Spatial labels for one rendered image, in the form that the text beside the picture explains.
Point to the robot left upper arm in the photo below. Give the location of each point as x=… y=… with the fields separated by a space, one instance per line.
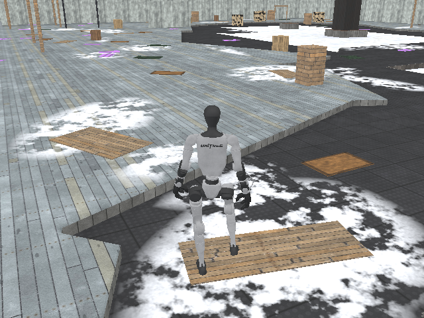
x=188 y=149

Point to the robot right upper arm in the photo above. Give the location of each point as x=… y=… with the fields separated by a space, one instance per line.
x=235 y=151

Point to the right robot forearm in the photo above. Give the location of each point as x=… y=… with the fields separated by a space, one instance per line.
x=241 y=175

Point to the robot right hand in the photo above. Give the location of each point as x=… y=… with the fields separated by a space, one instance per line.
x=246 y=200

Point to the left robot thigh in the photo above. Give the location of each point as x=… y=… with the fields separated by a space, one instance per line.
x=195 y=201

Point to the right robot foot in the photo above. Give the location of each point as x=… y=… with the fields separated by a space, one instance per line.
x=234 y=250

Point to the robot left hand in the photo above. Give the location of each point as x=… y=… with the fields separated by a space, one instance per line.
x=179 y=189

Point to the left robot forearm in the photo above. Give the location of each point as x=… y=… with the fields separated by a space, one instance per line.
x=180 y=176

